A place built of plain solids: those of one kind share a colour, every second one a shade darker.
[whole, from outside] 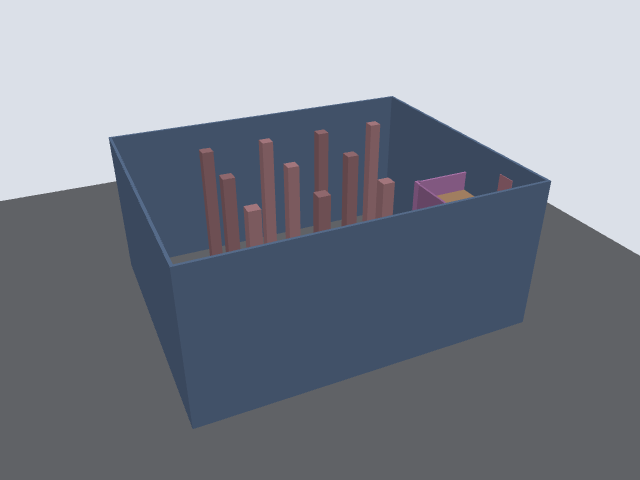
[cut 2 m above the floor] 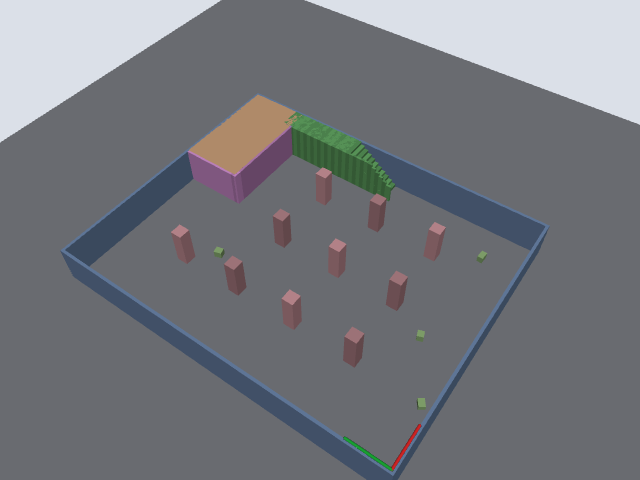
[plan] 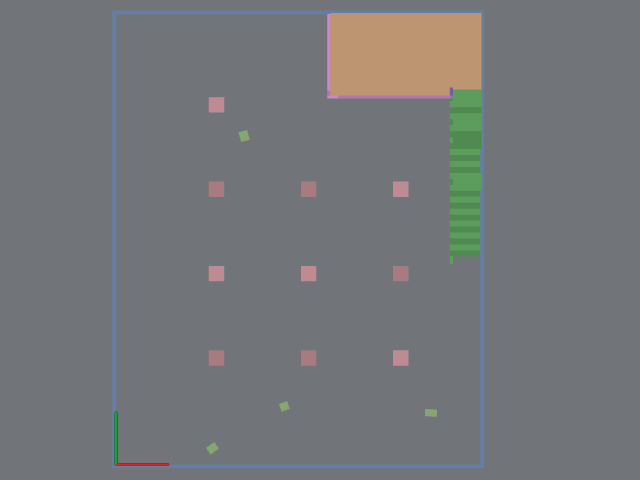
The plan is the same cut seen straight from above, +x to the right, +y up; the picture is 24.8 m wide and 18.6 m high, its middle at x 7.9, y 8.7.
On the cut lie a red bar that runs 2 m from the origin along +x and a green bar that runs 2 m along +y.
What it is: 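A covered reservoir's hall 14.1 x 17.4 m, 8.2 m high, on 10 brick piers 0.60 m square, 3.6 x 3.3 m apart; along one wall a straight stair 1.06 m broad in ONE RUN of 28 risers of 0.185 m from the floor to an entrance gallery 5.8 x 3.1 m at 5.18 m; guards of upright bars over a brick kerb 1.05 m over every tread and the gallery; no daylight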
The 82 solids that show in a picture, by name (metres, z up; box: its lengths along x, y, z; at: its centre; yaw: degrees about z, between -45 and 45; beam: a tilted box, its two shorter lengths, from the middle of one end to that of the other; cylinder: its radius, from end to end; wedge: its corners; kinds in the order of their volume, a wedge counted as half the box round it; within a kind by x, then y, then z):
{
 "gal_1": {"box": [5.86, 3.2, 5.23], "at": [11.23, 15.9, 2.56]},
 "wall_1": {"box": [0.15, 17.75, 8.21], "at": [-0.07, 8.72, 4.05]},
 "wall_2": {"box": [14.41, 0.15, 8.21], "at": [7.05, -0.07, 4.05]},
 "wall_3": {"box": [14.41, 0.15, 8.21], "at": [7.05, 17.52, 4.05]},
 "wall_4": {"box": [0.15, 17.75, 8.21], "at": [14.19, 8.72, 4.05]},
 "stair_1": {"box": [0.12, 0.3, 1.1], "at": [12.99, 7.91, 0.5]},
 "stair_2": {"box": [0.12, 0.23, 1.28], "at": [12.99, 8.18, 0.59]},
 "stair_3": {"box": [0.12, 0.23, 1.47], "at": [12.99, 8.41, 0.68]},
 "stair_4": {"box": [0.12, 0.23, 1.65], "at": [12.99, 8.64, 0.78]},
 "stair_5": {"box": [0.12, 0.23, 0.89], "at": [12.99, 8.87, 0.39]},
 "stair_6": {"box": [0.12, 0.23, 1.84], "at": [12.99, 8.87, 0.87]},
 "stair_7": {"box": [0.12, 0.23, 1.07], "at": [12.99, 9.1, 0.49]},
 "stair_8": {"box": [0.12, 0.23, 2.02], "at": [12.99, 9.1, 0.96]},
 "stair_9": {"box": [0.12, 0.23, 1.26], "at": [12.99, 9.33, 0.58]},
 "stair_10": {"box": [0.12, 0.23, 2.21], "at": [12.99, 9.33, 1.05]},
 "stair_11": {"box": [0.12, 0.23, 1.44], "at": [12.99, 9.56, 0.67]},
 "stair_12": {"box": [0.12, 0.23, 1.63], "at": [12.99, 9.8, 0.76]},
 "stair_13": {"box": [0.12, 0.23, 1.81], "at": [12.99, 10.03, 0.86]},
 "stair_14": {"box": [0.12, 0.23, 2.0], "at": [12.99, 10.26, 0.95]},
 "stair_15": {"box": [0.12, 0.23, 2.18], "at": [12.99, 10.49, 1.04]},
 "stair_16": {"box": [0.12, 0.23, 2.37], "at": [12.99, 10.72, 1.13]},
 "stair_17": {"box": [0.12, 0.23, 2.55], "at": [12.99, 10.95, 1.23]},
 "stair_18": {"box": [0.12, 0.23, 2.74], "at": [12.99, 11.18, 1.32]},
 "stair_19": {"box": [0.12, 0.23, 2.92], "at": [12.99, 11.41, 1.41]},
 "stair_20": {"box": [0.12, 0.23, 3.11], "at": [12.99, 11.64, 1.5]},
 "stair_21": {"box": [0.12, 0.23, 3.29], "at": [12.99, 11.87, 1.6]},
 "stair_22": {"box": [0.12, 0.23, 3.48], "at": [12.99, 12.11, 1.69]},
 "stair_23": {"box": [0.12, 0.23, 3.66], "at": [12.99, 12.34, 1.78]},
 "stair_24": {"box": [0.12, 0.23, 3.85], "at": [12.99, 12.57, 1.87]},
 "stair_25": {"box": [0.12, 0.23, 4.03], "at": [12.99, 12.8, 1.97]},
 "stair_26": {"box": [0.12, 0.23, 4.22], "at": [12.99, 13.03, 2.06]},
 "stair_27": {"box": [0.12, 0.23, 4.4], "at": [12.99, 13.26, 2.15]},
 "stair_28": {"box": [0.12, 0.23, 4.59], "at": [12.99, 13.49, 2.24]},
 "stair_29": {"box": [0.12, 0.23, 4.77], "at": [12.99, 13.72, 2.34]},
 "stair_30": {"box": [0.12, 0.23, 4.96], "at": [12.99, 13.95, 2.43]},
 "stair_31": {"box": [0.12, 0.23, 5.14], "at": [12.99, 14.18, 2.52]},
 "stair_32": {"box": [1.11, 0.69, 0.23], "at": [13.61, 8.41, 0.07]},
 "stair_33": {"box": [1.11, 0.69, 0.42], "at": [13.61, 8.64, 0.16]},
 "stair_34": {"box": [1.11, 0.69, 0.6], "at": [13.61, 8.87, 0.25]},
 "stair_35": {"box": [1.11, 0.69, 0.79], "at": [13.61, 9.1, 0.34]},
 "stair_36": {"box": [1.11, 0.69, 0.97], "at": [13.61, 9.33, 0.44]},
 "stair_37": {"box": [1.11, 0.69, 1.16], "at": [13.61, 9.56, 0.53]},
 "stair_38": {"box": [1.11, 0.69, 1.34], "at": [13.61, 9.79, 0.62]},
 "stair_39": {"box": [1.11, 0.69, 1.53], "at": [13.61, 10.03, 0.71]},
 "stair_40": {"box": [1.11, 0.69, 1.71], "at": [13.61, 10.26, 0.81]},
 "stair_41": {"box": [1.11, 0.69, 1.9], "at": [13.61, 10.49, 0.9]},
 "stair_42": {"box": [1.11, 0.69, 2.08], "at": [13.61, 10.72, 0.99]},
 "stair_43": {"box": [1.11, 0.69, 2.27], "at": [13.61, 10.95, 1.08]},
 "stair_44": {"box": [1.11, 0.69, 2.82], "at": [13.61, 11.64, 1.36]},
 "stair_45": {"box": [1.11, 0.69, 3.01], "at": [13.61, 11.87, 1.45]},
 "stair_46": {"box": [1.11, 0.69, 3.19], "at": [13.61, 12.1, 1.55]},
 "stair_47": {"box": [1.11, 0.69, 3.38], "at": [13.61, 12.34, 1.64]},
 "stair_48": {"box": [1.11, 0.69, 3.56], "at": [13.61, 12.57, 1.73]},
 "stair_49": {"box": [1.11, 0.69, 3.75], "at": [13.61, 12.8, 1.82]},
 "stair_50": {"box": [1.11, 0.69, 3.93], "at": [13.61, 13.03, 1.92]},
 "stair_51": {"box": [1.11, 0.69, 4.12], "at": [13.61, 13.26, 2.01]},
 "stair_52": {"box": [1.11, 0.69, 4.3], "at": [13.61, 13.49, 2.1]},
 "stair_53": {"box": [1.11, 0.69, 4.49], "at": [13.61, 13.72, 2.19]},
 "stair_54": {"box": [1.11, 0.69, 4.67], "at": [13.61, 13.95, 2.29]},
 "stair_55": {"box": [1.11, 0.69, 4.86], "at": [13.61, 14.18, 2.38]},
 "stair_56": {"box": [1.11, 0.69, 5.04], "at": [13.61, 14.41, 2.47]},
 "pier_1": {"box": [0.6, 0.6, 8.2], "at": [3.89, 4.13, 4.05]},
 "pier_2": {"box": [0.6, 0.6, 8.2], "at": [3.89, 7.4, 4.05]},
 "pier_3": {"box": [0.6, 0.6, 8.2], "at": [3.89, 10.67, 4.05]},
 "pier_4": {"box": [0.6, 0.6, 8.2], "at": [3.89, 13.94, 4.05]},
 "pier_5": {"box": [0.6, 0.6, 8.2], "at": [7.46, 4.13, 4.05]},
 "pier_6": {"box": [0.6, 0.6, 8.2], "at": [7.46, 7.4, 4.05]},
 "pier_7": {"box": [0.6, 0.6, 8.2], "at": [7.46, 10.67, 4.05]},
 "pier_8": {"box": [0.6, 0.6, 8.2], "at": [11.03, 4.13, 4.05]},
 "pier_9": {"box": [0.6, 0.6, 8.2], "at": [11.03, 7.4, 4.05]},
 "pier_10": {"box": [0.6, 0.6, 8.2], "at": [11.03, 10.67, 4.05]},
 "piece_1": {"box": [0.12, 0.18, 6.32], "at": [8.24, 14.39, 3.11]},
 "piece_2": {"box": [0.12, 2.97, 5.33], "at": [8.24, 15.96, 2.61]},
 "piece_3": {"box": [0.12, 2.97, 6.28], "at": [8.24, 15.96, 3.09]},
 "piece_4": {"box": [0.42, 0.12, 6.32], "at": [8.39, 14.24, 3.11]},
 "piece_5": {"box": [4.33, 0.12, 5.33], "at": [10.77, 14.24, 2.61]},
 "piece_6": {"box": [4.33, 0.12, 6.28], "at": [10.77, 14.24, 3.09]},
 "box_cardboard_1": {"box": [0.4, 0.32, 0.3], "at": [3.73, 0.63, 0.1], "yaw": 35.8},
 "box_cardboard_2": {"box": [0.35, 0.39, 0.41], "at": [4.96, 12.73, 0.16], "yaw": 15.7},
 "box_cardboard_3": {"box": [0.34, 0.32, 0.42], "at": [6.52, 2.25, 0.16], "yaw": 19.4},
 "box_cardboard_4": {"box": [0.46, 0.28, 0.41], "at": [12.2, 2.0, 0.15], "yaw": -3.3},
 "door_1": {"box": [0.95, 0.04, 2.1], "at": [11.48, 17.43, 6.18]}
}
